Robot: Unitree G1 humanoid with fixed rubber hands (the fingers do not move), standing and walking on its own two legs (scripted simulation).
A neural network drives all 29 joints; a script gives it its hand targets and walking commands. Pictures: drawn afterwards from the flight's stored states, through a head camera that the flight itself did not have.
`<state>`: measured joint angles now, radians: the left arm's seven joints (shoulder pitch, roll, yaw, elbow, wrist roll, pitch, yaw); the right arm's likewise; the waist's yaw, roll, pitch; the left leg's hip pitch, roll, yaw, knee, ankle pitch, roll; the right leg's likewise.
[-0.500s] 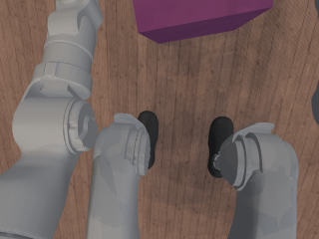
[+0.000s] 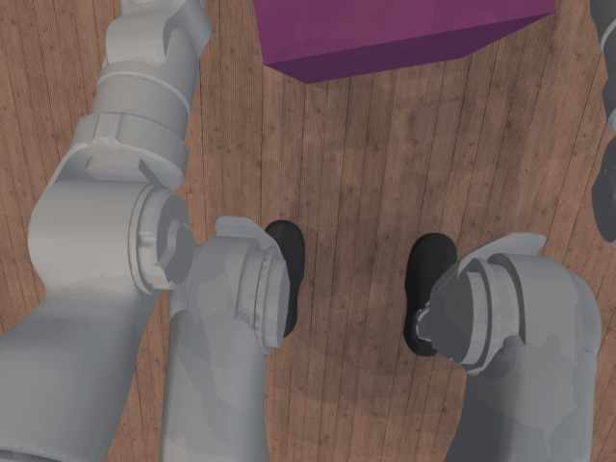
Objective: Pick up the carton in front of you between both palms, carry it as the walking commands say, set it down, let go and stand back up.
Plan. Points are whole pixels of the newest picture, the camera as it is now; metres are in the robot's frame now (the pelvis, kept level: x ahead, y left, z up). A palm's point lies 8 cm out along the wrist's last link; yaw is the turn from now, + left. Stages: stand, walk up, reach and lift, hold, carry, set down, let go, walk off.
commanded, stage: reach and lift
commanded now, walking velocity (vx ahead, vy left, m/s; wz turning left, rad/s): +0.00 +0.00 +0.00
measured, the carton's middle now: out of the picture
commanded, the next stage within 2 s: none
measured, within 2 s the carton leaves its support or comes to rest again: leaves its support in 0.48 s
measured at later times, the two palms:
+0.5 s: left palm out of the picture +0.56 +0.14 -0.16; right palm out of the picture +0.58 -0.16 -0.17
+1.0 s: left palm out of the picture +0.50 +0.13 +0.04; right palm out of the picture +0.52 -0.17 +0.04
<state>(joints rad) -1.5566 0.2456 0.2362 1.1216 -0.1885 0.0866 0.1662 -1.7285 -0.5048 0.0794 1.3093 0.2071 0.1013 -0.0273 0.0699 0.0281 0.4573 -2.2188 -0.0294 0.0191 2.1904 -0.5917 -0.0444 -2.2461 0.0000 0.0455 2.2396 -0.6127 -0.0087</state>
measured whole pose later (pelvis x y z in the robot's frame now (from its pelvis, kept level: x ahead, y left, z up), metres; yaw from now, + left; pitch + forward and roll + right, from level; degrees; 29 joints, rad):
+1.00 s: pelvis -0.01 +0.01 +0.10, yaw -4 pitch +43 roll +2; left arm -1.16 -0.04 0.61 0.65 0.25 0.42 0.08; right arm -1.29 -0.11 -0.45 0.87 -0.29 0.39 0.01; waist 0.04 -0.01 -0.07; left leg -2.09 -0.05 -0.03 1.81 -0.48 -0.05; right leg -2.11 0.05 0.06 1.83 -0.47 0.02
